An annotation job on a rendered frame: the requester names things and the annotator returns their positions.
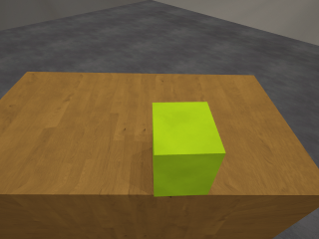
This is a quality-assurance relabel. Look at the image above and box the pedestal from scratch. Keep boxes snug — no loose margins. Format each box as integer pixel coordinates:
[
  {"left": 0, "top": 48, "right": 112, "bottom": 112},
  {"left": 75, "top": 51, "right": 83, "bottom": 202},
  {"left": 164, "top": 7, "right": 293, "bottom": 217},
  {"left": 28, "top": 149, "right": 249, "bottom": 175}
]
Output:
[{"left": 0, "top": 72, "right": 319, "bottom": 239}]

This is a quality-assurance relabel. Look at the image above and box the carton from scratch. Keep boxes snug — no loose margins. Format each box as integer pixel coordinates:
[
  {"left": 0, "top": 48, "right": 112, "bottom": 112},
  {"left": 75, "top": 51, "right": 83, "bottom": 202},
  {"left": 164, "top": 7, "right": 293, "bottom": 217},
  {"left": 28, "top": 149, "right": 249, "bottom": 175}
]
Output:
[{"left": 153, "top": 102, "right": 226, "bottom": 197}]

